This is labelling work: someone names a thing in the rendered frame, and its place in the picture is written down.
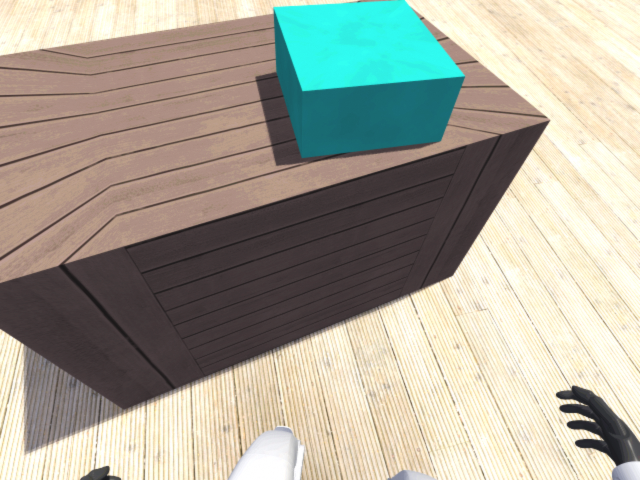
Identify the right robot hand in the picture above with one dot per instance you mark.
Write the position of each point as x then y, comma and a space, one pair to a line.
620, 443

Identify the pedestal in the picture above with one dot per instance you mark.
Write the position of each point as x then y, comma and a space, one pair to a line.
158, 223

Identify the carton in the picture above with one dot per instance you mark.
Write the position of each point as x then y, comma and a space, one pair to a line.
362, 76

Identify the left robot shin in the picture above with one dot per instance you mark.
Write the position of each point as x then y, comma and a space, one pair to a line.
284, 428

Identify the robot left thigh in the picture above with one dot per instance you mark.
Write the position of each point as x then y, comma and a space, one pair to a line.
274, 455

